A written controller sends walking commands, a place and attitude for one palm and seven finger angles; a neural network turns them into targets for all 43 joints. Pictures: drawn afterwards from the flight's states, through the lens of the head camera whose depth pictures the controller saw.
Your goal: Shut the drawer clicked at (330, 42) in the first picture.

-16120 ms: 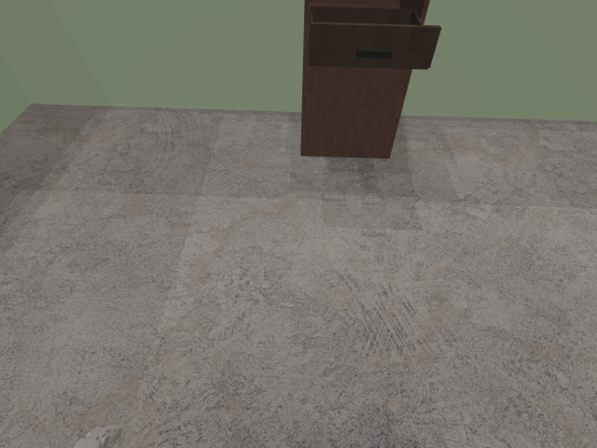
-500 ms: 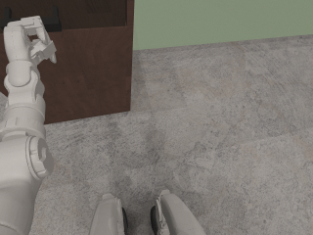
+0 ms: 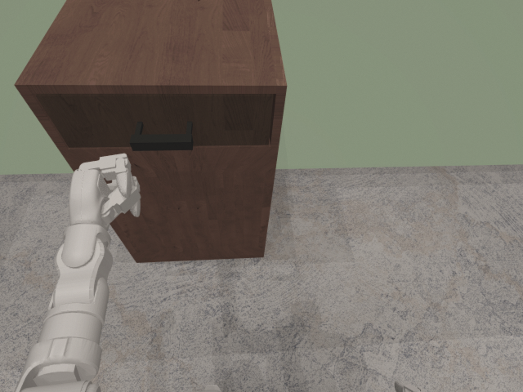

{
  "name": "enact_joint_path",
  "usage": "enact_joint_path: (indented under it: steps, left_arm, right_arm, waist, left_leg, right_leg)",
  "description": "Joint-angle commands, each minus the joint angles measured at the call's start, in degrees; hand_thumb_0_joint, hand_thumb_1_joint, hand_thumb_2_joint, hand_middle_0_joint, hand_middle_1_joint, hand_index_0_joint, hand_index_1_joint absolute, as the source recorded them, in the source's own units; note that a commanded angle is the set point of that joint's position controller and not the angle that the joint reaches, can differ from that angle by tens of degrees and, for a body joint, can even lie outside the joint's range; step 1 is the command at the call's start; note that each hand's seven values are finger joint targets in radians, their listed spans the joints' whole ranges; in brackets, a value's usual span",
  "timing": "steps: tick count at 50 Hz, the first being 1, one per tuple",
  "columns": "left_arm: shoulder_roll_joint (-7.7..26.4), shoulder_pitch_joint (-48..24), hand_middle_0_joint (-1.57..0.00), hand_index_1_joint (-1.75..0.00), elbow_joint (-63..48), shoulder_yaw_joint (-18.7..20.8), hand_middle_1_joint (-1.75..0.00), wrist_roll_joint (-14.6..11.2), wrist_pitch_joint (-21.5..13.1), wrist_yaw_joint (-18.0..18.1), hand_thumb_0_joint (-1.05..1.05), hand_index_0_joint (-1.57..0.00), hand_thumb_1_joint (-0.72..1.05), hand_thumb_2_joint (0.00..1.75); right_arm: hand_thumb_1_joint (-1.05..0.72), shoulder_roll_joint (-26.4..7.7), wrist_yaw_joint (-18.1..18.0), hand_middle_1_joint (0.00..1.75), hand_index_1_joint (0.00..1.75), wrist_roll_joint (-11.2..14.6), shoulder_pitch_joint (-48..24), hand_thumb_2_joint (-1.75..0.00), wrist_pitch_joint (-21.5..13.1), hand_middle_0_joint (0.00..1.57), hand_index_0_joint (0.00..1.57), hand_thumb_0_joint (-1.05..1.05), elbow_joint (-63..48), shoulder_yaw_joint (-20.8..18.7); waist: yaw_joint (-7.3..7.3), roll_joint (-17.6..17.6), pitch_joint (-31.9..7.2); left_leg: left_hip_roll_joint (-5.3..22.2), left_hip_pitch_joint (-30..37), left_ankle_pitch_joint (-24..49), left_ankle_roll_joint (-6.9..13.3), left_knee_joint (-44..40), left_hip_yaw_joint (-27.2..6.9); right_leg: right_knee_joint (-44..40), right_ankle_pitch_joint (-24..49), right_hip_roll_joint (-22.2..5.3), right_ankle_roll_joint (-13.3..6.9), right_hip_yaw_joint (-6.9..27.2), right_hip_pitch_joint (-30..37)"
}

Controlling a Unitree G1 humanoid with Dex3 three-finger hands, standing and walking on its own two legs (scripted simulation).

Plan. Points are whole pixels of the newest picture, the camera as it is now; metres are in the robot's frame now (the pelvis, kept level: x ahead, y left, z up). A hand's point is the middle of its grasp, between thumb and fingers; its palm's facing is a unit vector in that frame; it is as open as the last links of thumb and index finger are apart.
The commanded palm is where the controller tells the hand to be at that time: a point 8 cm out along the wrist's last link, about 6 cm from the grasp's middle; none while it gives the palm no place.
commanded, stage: draw the hand back to the body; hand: left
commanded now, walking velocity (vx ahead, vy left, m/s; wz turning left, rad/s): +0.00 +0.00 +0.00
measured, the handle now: (163, 134) +0.60 +0.20 -0.01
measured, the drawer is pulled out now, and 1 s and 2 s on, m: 0.00 0.00 0.00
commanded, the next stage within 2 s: step back with the hand held close in 0.98 s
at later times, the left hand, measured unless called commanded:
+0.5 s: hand (56, 274) +0.24 +0.21 +0.16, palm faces +0.26 -0.93 -0.26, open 3.3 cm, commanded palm +0.19 +0.26 +0.17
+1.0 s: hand out of the picture +0.15 +0.23 +0.21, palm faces +0.42 -0.83 -0.38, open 3.2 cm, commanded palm +0.10 +0.27 +0.22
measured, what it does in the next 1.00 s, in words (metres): rises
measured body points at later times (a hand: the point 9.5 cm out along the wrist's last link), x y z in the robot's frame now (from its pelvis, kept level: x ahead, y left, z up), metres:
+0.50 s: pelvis -0.02 +0.00 +0.05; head -0.04 -0.02 +0.50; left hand +0.22 +0.26 +0.17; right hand +0.17 -0.22 -0.03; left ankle -0.02 +0.08 -0.69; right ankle -0.05 -0.11 -0.69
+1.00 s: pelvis -0.02 -0.01 +0.05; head -0.05 -0.04 +0.50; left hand +0.12 +0.27 +0.23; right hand +0.17 -0.23 -0.03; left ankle -0.02 +0.08 -0.69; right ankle -0.05 -0.11 -0.69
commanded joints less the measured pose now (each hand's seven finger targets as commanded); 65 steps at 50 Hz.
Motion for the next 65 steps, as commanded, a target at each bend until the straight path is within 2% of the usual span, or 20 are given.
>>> enact_joint_path:
  steps: [1,3,5,6,7,8,11,14,20,29,32,36,40,45,53,55,56,58,60,65]
  left_arm:
    - [6.04,-9.46,-1.40,-1.60,-15.47,-2.12,-1.60,-1.55,-0.91,-3.28,0.00,-1.40,0.90,0.90]
    - [6.94,-6.76,-1.40,-1.60,-18.36,-1.12,-1.60,-2.89,1.02,-4.20,0.00,-1.40,0.90,0.90]
    - [8.32,-4.94,-1.40,-1.60,-20.83,0.93,-1.60,-4.14,2.39,-4.40,0.00,-1.40,0.90,0.90]
    - [14.28,-5.14,-1.40,-1.60,-26.61,-0.38,-1.60,2.85,4.09,0.59,0.00,-1.40,0.90,0.90]
    - [12.03,-3.28,-1.40,-1.60,-28.46,-0.87,-1.60,3.21,5.71,3.31,0.00,-1.40,0.90,0.90]
    - [11.59,-1.55,-1.40,-1.60,-30.10,-1.00,-1.60,3.31,6.82,4.71,0.00,-1.40,0.90,0.90]
    - [12.15,-0.90,-1.40,-1.60,-33.75,-1.23,-1.60,4.51,9.14,7.59,0.00,-1.40,0.90,0.90]
    - [10.73,1.22,-1.40,-1.60,-35.89,-2.55,-1.60,4.73,10.59,8.78,0.00,-1.40,0.90,0.90]
    - [8.34,15.19,-1.40,-1.60,-42.90,-2.93,-1.60,4.49,12.10,9.29,0.00,-1.40,0.90,0.90]
    - [13.19,29.12,-1.40,-1.60,-58.35,4.89,-1.60,4.66,10.99,9.89,0.00,-1.40,0.90,0.90]
    - [11.66,34.75,-1.40,-1.60,-63.16,5.14,-1.60,4.60,10.48,9.98,0.00,-1.40,0.90,0.90]
    - [11.90,40.96,-1.40,-1.60,-66.52,6.93,-1.60,4.50,9.75,9.98,0.00,-1.40,0.90,0.90]
    - [12.58,47.87,-1.40,-1.60,-69.43,9.65,-1.60,4.35,8.87,10.04,0.00,-1.40,0.90,0.90]
    - [9.64,44.59,-1.40,-1.60,-64.17,6.96,-1.60,4.95,9.07,10.12,0.00,-1.40,0.90,0.90]
    - [12.09,43.58,-1.40,-1.60,-70.31,8.81,-1.60,5.40,7.92,11.15,0.00,-1.40,0.90,0.90]
    - [11.93,44.64,-1.40,-1.60,-69.29,8.96,-1.60,5.37,8.39,11.23,0.00,-1.40,0.90,0.90]
    - [20.61,37.01,-1.40,-1.60,-74.85,18.36,-1.60,5.82,5.43,11.55,0.00,-1.40,0.90,0.90]
    - [13.35,47.10,-1.40,-1.60,-65.07,13.30,-1.60,6.16,5.30,10.60,0.00,-1.40,0.90,0.90]
    - [11.11,49.42,-1.40,-1.60,-63.37,11.54,-1.60,6.23,5.04,10.01,0.00,-1.40,0.90,0.90]
    - [11.92,54.08,-1.40,-1.60,-65.69,11.98,-1.60,6.05,4.41,9.98,0.00,-1.40,0.90,0.90]
  right_arm:
    - [-0.90,-8.59,-1.17,0.30,0.30,0.25,2.59,-0.90,-2.10,0.20,0.20,0.00,-5.77,-3.28]
    - [-0.90,-8.58,-1.79,0.30,0.30,0.59,0.18,-0.90,-2.43,0.20,0.20,0.00,-7.41,-2.97]
    - [-0.90,-8.35,-2.45,0.30,0.30,0.87,-2.11,-0.90,-2.99,0.20,0.20,0.00,-8.68,-2.48]
    - [-0.90,-7.42,-3.46,0.30,0.30,0.70,-7.13,-0.90,-1.58,0.20,0.20,0.00,-10.11,-2.73]
    - [-0.90,-6.55,-4.27,0.30,0.30,0.61,-8.02,-0.90,-1.13,0.20,0.20,0.00,-11.18,-2.29]
    - [-0.90,-6.48,-4.90,0.30,0.30,0.64,-8.90,-0.90,-1.20,0.20,0.20,0.00,-11.68,-2.07]
    - [-0.90,-6.07,-6.23,0.30,0.30,0.72,-11.54,-0.90,-1.45,0.20,0.20,0.00,-11.32,-0.94]
    - [-0.90,-5.95,-7.08,0.30,0.30,0.68,-13.29,-0.90,-2.31,0.20,0.20,0.00,-10.88,-0.40]
    - [-0.90,-5.28,-7.17,0.30,0.30,0.14,-15.20,-0.90,-4.36,0.20,0.20,0.00,-10.22,0.39]
    - [-0.90,-4.84,-6.65,0.30,0.30,-1.22,-17.32,-0.90,-7.42,0.20,0.20,0.00,-8.77,0.33]
    - [-0.90,-4.20,-6.31,0.30,0.30,-1.29,-17.09,-0.90,-8.66,0.20,0.20,0.00,-8.52,0.18]
    - [-0.90,-4.51,-6.04,0.30,0.30,-1.50,-16.91,-0.90,-10.10,0.20,0.20,0.00,-8.15,-0.34]
    - [-0.90,-4.45,-6.22,0.30,0.30,-1.41,-16.48,-0.90,-11.29,0.20,0.20,0.00,-7.98,-0.94]
    - [-0.90,-4.88,-6.67,0.30,0.30,-1.54,-15.85,-0.90,-11.45,0.20,0.20,0.00,-6.57,-1.34]
    - [-0.90,-4.38,-7.19,0.30,0.30,-1.96,-16.27,-0.90,-13.12,0.20,0.20,0.00,-6.73,-1.05]
    - [-0.90,-4.11,-7.17,0.30,0.30,-2.05,-16.33,-0.90,-13.35,0.20,0.20,0.00,-6.26,-0.85]
    - [-0.90,-5.94,-6.68,0.30,0.30,-2.06,-15.71,-0.90,-11.64,0.20,0.20,0.00,-8.35,-1.47]
    - [-0.90,-4.94,-6.16,0.30,0.30,-2.46,-15.61,-0.90,-9.40,0.20,0.20,0.00,-6.50,-2.05]
    - [-0.90,-5.19,-5.76,0.30,0.30,-2.39,-15.30,-0.90,-7.94,0.20,0.20,0.00,-6.93,-2.59]
    - [-0.90,-5.22,-5.72,0.30,0.30,-1.93,-15.56,-0.90,-5.41,0.20,0.20,0.00,-8.51,-3.53]
  waist:
    - [-0.37,6.47,-16.41]
    - [0.44,1.75,-15.34]
    - [1.32,0.06,-13.76]
    - [4.18,0.45,-15.88]
    - [3.14,-1.22,-12.95]
    - [3.34,-2.30,-11.35]
    - [3.75,2.18,-7.35]
    - [3.52,0.10,-2.90]
    - [4.93,0.62,-0.07]
    - [6.82,1.55,4.65]
    - [6.82,3.72,5.15]
    - [7.19,0.61,7.10]
    - [7.64,0.12,7.01]
    - [6.31,-2.23,12.96]
    - [7.98,2.82,5.02]
    - [7.96,2.44,6.45]
    - [5.79,0.06,10.81]
    - [5.24,-3.76,11.31]
    - [4.87,-1.93,9.94]
    - [5.03,-1.25,3.28]
  left_leg:
    - [1.22,25.76,39.83,-1.22,-5.54,-3.53]
    - [0.76,23.80,36.17,-0.73,-7.15,-3.12]
    - [0.28,22.87,32.90,-0.44,-8.69,-2.82]
    - [-0.26,26.34,31.27,-0.74,-11.88,-2.02]
    - [-0.17,26.04,27.99,-0.71,-13.68,-1.78]
    - [-0.18,25.31,25.44,-0.62,-14.75,-1.73]
    - [0.05,28.55,21.98,-0.65,-18.78,-2.40]
    - [0.33,30.94,17.79,-0.41,-22.36,-3.05]
    - [0.67,36.08,18.38,-0.62,-27.84,-3.27]
    - [0.31,38.46,20.76,-0.66,-31.79,-2.25]
    - [0.33,39.12,21.80,-0.73,-31.87,-2.12]
    - [0.21,38.83,20.24,-0.62,-32.13,-2.08]
    - [0.21,39.08,21.65,-0.43,-31.21,-1.31]
    - [0.12,38.40,17.14,-0.08,-31.66,-1.42]
    - [-0.24,41.04,23.75,-0.10,-30.55,-1.17]
    - [-0.19,40.42,24.78,-0.36,-30.70,-1.34]
    - [0.58,36.33,21.43,0.95,-29.06,-2.83]
    - [0.71,36.27,23.00,0.74,-27.63,-2.74]
    - [1.09,36.17,26.24,0.42,-28.51,-2.40]
    - [2.33,37.37,34.99,0.61,-30.30,-2.26]
  right_leg:
    - [-4.65,31.59,0.12,0.59,0.47,4.91]
    - [-5.81,32.16,-0.12,0.72,0.51,8.74]
    - [-6.64,31.74,-0.34,0.62,0.60,11.03]
    - [-9.92,30.59,-1.81,0.02,3.94,14.88]
    - [-11.44,29.05,-1.90,0.12,3.56,16.18]
    - [-12.42,27.60,-2.11,0.21,3.56,16.94]
    - [-15.59,23.03,-2.34,-0.29,3.53,18.02]
    - [-19.72,18.73,-2.08,-0.28,3.49,18.77]
    - [-24.38,19.14,-2.67,-0.40,3.22,25.01]
    - [-30.09,21.07,-2.69,-0.34,3.54,29.57]
    - [-29.86,21.83,-3.14,-0.37,3.46,30.45]
    - [-31.50,20.08,-2.89,-0.05,3.46,29.74]
    - [-31.70,21.71,-3.12,0.05,3.96,30.55]
    - [-33.50,15.94,-3.25,0.50,4.12,26.27]
    - [-30.91,23.95,-3.96,0.06,4.43,31.41]
    - [-30.79,25.17,-3.76,0.06,4.19,31.51]
    - [-34.02,28.37,-6.64,0.68,11.03,26.61]
    - [-33.69,32.86,-8.25,1.09,10.72,25.93]
    - [-32.35,34.60,-7.88,1.58,8.88,26.91]
    - [-28.88,36.75,-6.39,2.51,5.32,29.73]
